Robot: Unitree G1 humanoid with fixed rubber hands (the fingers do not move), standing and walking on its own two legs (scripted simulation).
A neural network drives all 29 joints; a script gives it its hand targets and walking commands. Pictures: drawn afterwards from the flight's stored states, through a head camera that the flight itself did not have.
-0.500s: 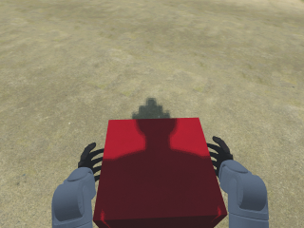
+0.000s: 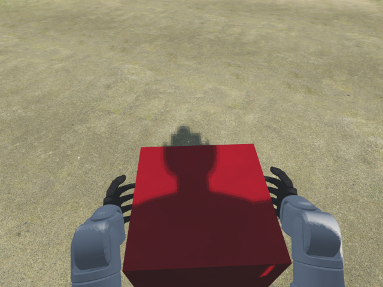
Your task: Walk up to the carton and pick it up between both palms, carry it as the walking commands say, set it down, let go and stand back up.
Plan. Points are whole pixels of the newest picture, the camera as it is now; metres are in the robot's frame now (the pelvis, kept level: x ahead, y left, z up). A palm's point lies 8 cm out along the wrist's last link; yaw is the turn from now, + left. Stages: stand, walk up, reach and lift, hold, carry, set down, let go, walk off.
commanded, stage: carry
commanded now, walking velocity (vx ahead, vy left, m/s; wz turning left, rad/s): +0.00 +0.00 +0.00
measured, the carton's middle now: (199, 223) +0.25 -0.01 +0.01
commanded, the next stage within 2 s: hold in 1.58 s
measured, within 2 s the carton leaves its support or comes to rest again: neither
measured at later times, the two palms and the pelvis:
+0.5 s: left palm (106, 221) +0.24 +0.16 +0.08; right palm (281, 206) +0.24 -0.16 +0.09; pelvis -0.01 +0.00 +0.00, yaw +0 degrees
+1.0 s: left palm (109, 212) +0.25 +0.16 +0.08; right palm (280, 199) +0.26 -0.17 +0.09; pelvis +0.00 +0.00 +0.00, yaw +1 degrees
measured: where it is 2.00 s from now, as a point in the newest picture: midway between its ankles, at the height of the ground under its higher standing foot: outside the picture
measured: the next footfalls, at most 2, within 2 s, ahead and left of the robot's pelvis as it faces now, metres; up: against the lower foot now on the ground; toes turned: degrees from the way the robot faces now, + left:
none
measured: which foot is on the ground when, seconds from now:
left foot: down 0.00-1.00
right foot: down 0.00-1.00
